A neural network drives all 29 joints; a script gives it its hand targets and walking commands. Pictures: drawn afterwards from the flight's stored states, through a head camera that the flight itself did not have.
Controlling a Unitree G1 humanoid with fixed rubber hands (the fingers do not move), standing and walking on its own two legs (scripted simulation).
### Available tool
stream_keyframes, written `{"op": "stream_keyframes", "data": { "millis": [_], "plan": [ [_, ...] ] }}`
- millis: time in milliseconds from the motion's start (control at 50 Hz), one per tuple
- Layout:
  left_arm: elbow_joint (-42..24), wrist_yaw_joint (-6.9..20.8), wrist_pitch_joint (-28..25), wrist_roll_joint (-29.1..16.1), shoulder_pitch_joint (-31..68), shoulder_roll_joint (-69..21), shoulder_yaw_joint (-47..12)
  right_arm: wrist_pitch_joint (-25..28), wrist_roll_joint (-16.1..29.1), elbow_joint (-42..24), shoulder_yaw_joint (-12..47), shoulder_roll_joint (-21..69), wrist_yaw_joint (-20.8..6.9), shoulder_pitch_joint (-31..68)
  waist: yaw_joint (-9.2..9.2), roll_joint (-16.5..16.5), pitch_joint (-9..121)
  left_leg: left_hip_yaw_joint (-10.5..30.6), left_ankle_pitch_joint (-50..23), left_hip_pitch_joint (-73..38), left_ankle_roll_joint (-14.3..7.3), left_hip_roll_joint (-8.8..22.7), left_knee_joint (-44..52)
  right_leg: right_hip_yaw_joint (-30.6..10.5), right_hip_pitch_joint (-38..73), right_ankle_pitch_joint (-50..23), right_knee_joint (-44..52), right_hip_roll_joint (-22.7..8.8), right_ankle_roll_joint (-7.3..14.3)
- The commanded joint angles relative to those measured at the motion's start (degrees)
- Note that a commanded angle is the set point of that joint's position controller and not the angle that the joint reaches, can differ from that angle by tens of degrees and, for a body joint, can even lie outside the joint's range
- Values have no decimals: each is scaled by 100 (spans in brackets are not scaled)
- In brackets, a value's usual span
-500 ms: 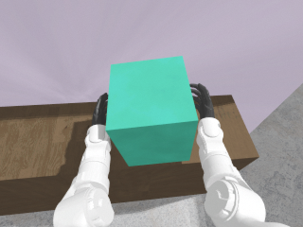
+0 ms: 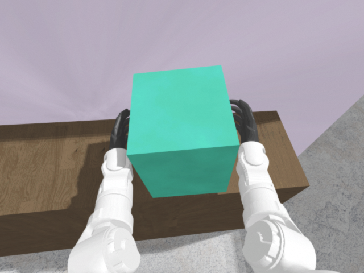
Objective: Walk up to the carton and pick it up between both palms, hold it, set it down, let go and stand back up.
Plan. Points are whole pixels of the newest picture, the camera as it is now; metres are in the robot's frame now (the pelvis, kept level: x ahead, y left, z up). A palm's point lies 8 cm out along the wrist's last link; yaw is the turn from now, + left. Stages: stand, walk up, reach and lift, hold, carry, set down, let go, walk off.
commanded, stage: set down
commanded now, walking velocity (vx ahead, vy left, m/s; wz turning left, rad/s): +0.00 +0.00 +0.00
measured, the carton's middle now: (183, 137) +0.44 +0.02 +0.00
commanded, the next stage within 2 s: none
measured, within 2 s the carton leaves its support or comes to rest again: rests again in 0.88 s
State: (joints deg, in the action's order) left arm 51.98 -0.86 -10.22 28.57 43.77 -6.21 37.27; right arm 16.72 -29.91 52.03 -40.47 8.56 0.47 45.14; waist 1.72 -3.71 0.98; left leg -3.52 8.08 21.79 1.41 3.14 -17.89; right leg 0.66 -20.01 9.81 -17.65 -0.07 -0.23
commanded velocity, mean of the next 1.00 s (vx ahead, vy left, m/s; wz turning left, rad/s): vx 0.00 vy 0.00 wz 0.00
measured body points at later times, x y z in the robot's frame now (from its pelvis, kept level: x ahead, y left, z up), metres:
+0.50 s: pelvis +0.00 +0.00 +0.00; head +0.10 +0.03 +0.44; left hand +0.42 +0.17 +0.01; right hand +0.43 -0.13 +0.05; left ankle -0.01 +0.13 -0.75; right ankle -0.03 -0.12 -0.75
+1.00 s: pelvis -0.02 +0.01 -0.03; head +0.08 +0.03 +0.41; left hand +0.43 +0.19 +0.01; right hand +0.45 -0.12 +0.03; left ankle -0.01 +0.14 -0.75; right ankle -0.03 -0.12 -0.75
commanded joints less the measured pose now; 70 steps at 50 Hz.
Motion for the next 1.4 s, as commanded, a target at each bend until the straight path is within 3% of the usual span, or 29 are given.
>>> {"op": "stream_keyframes", "data": {
  "millis": [0, 40, 60, 120, 220, 300, 320, 360, 420, 520, 600, 660, 740, 820, 900, 940, 960, 1000, 1020, 1080, 1100, 1120, 1140, 1160, 1220, 1260, 1300, 1320, 1380],
  "plan": [
    [-50, 471, -56, 131, 2229, -1976, -1114, -63, -366, 667, 1484, 2628, -608, 1633, 184, 266, 2716, -483, -2260, -1186, -228, -254, -280, 444, 1355, -2119, -212, 21, -246],
    [-11, 442, -86, 58, 2300, -1992, -1161, 18, -306, 469, 1501, 2617, -613, 1676, 267, 291, 2849, -509, -2395, -1360, -245, -194, -277, 466, 1148, -2038, -169, 46, -243],
    [110, 428, -109, 52, 2260, -2026, -1212, 33, -312, 640, 1424, 2606, -609, 1719, 29, 292, 2748, -485, -2611, -1489, -164, -201, -398, 470, 848, -2077, -155, 89, -237],
    [21, 363, -131, 76, 2165, -1919, -1185, 29, -263, 690, 1484, 2506, -626, 1702, 163, 424, 2933, -414, -3119, -1749, -136, -157, -577, 490, 394, -1812, -97, 107, -200],
    [26, 388, -133, 82, 2139, -1921, -1152, -35, -322, 676, 1479, 2626, -617, 1602, 207, 128, 2840, -460, -2520, -1368, -276, -201, -441, 401, 888, -1965, -87, 73, -227],
    [119, 443, -132, 159, 2122, -1799, -1096, -113, -250, 538, 1595, 2617, -618, 1552, 141, 276, 2726, -498, -2534, -1217, -238, -282, -422, 402, 1117, -2215, -212, 32, -250],
    [54, 438, -140, 195, 1970, -1694, -1023, -97, -313, 536, 1500, 2545, -596, 1477, 236, 211, 2731, -538, -2362, -1184, -248, -264, -453, 410, 1093, -2155, -255, 46, -300],
    [214, 447, -176, 88, 2078, -1657, -996, -140, -346, 478, 1511, 2432, -580, 1527, 72, 85, 2768, -488, -2144, -1072, -273, -264, -364, 413, 1049, -2093, -291, 9, -347],
    [233, 432, -237, 132, 2057, -1431, -873, -202, -279, 544, 1582, 2324, -538, 1538, 221, 21, 2583, -472, -2144, -813, -367, -269, -365, 314, 1180, -2302, -404, -28, -318],
    [83, 152, -335, -48, 2284, -739, -747, -161, -40, 617, 1311, 1384, -400, 1656, 330, 361, 3147, -404, -2688, -1138, -288, -190, -583, 386, 644, -1907, -350, 19, -249],
    [265, -90, -363, -311, 2372, -115, -832, -91, 458, 531, 1544, 654, -273, 1810, 389, 470, 3637, -438, -3078, -1351, -171, -170, -827, 339, 272, -1674, -371, 114, -213],
    [355, -361, -454, -716, 2434, 878, -1027, -34, 1186, 535, 1903, -186, -42, 1892, 473, 513, 3906, -498, -3222, -1127, -95, -167, -993, 279, 303, -1810, -464, 202, -178],
    [1225, -566, -700, -1741, 2870, 1480, -1583, -18, 2336, 626, 2757, -815, 234, 2620, 608, 112, 4424, -498, -1836, 343, -166, -241, -1034, -65, 864, -1916, -815, 115, -178],
    [2259, -503, -962, -2525, 3288, 1814, -2180, -87, 3141, 1348, 3393, -1085, 370, 3116, 441, 19, 4437, -383, -1393, 849, -161, -287, -1222, -126, 710, -1758, -1194, 48, -247],
    [2924, -516, -1201, -3008, 3729, 1911, -2771, 81, 3263, 2153, 3204, -1864, 406, 3342, 103, 402, 4825, -162, -1638, 43, 129, -159, -1715, 176, -829, -956, -1219, 172, -10],
    [2831, -548, -1238, -3320, 4113, 2011, -3113, 166, 3416, 2474, 3128, -2287, 365, 3485, -33, 695, 4948, -3, -1690, -252, 297, -113, -1918, 291, -1551, -606, -1320, 255, 94],
    [2856, -554, -1264, -3465, 4194, 2145, -3227, 206, 3447, 2340, 3169, -2386, 380, 3684, -4, 630, 5207, 45, -1813, -389, 314, -45, -1975, 344, -1652, -715, -1348, 284, 82],
    [3034, -556, -1261, -3695, 4051, 2099, -3406, 250, 3632, 2542, 3351, -2575, 402, 3600, -188, 549, 5293, 97, -2200, -485, 360, -75, -2140, 385, -1760, -1159, -1428, 335, 82],
    [3196, -544, -1236, -3731, 4060, 2371, -3363, 254, 3704, 2531, 3441, -2820, 370, 3736, -150, 453, 5323, 113, -2303, -494, 412, -42, -2140, 380, -1685, -1308, -1486, 363, 21],
    [3322, -477, -1230, -3774, 3555, 2267, -3569, 377, 4227, 3000, 3931, -2794, 319, 3231, -56, 783, 5185, 105, -3189, -547, 410, -28, -2305, 482, -1742, -1834, -1567, 355, 20],
    [3024, -474, -1245, -3775, 3460, 2312, -3392, 459, 4429, 2702, 4162, -2925, 310, 3286, 136, 785, 5412, 26, -3354, -651, 408, -112, -2338, 380, -1431, -2169, -1547, 385, -15],
    [2786, -494, -1294, -3815, 3583, 2443, -3476, 516, 4642, 2591, 4147, -3073, 286, 3361, 81, 922, 5549, 94, -3348, -614, 456, -143, -2293, 456, -1456, -2174, -1586, 396, -103],
    [3064, -492, -1257, -3778, 3623, 2300, -3547, 517, 4691, 2963, 4204, -3044, 255, 3195, 52, 1001, 5356, 107, -3345, -715, 512, -111, -2225, 466, -1603, -1949, -1476, 430, -38],
    [2854, -503, -1237, -3877, 3915, 2360, -3542, 541, 4750, 2726, 4255, -3265, 228, 3576, 93, 970, 5482, 120, -3185, -734, 556, -111, -2277, 413, -1726, -1766, -1539, 360, 6],
    [2259, -476, -1205, -4183, 3954, 2469, -3778, 510, 5179, 2032, 4496, -3189, 170, 3626, 41, 765, 5880, 52, -3562, -884, 444, -163, -2253, 473, -1259, -2458, -1464, 424, -135],
    [2490, -355, -1106, -4241, 3954, 2574, -3898, 320, 5167, 2543, 4637, -3153, 116, 3481, -27, 619, 5308, 46, -2935, -427, 375, -182, -2205, 313, -1345, -2084, -1374, 332, -43],
    [2461, -279, -1052, -4353, 4048, 2617, -3767, 149, 5311, 2198, 4810, -3027, 77, 3816, 102, 400, 5206, 57, -2431, -89, 199, -216, -2012, 219, -1101, -2026, -1521, 259, -151],
    [1826, -290, -1086, -4514, 4270, 2883, -3864, 150, 5490, 1617, 4850, -3147, 58, 3872, 175, 419, 5614, -74, -2546, -86, 266, -230, -1999, 223, -829, -2198, -1450, 264, -189],
    [2183, -218, -817, -4550, 4418, 2949, -3911, -174, 5512, 1679, 4885, -3383, 47, 4086, 110, 235, 5541, -33, -2013, 57, 217, -204, -1809, 221, -967, -1747, -1331, 233, -180]
  ]
}}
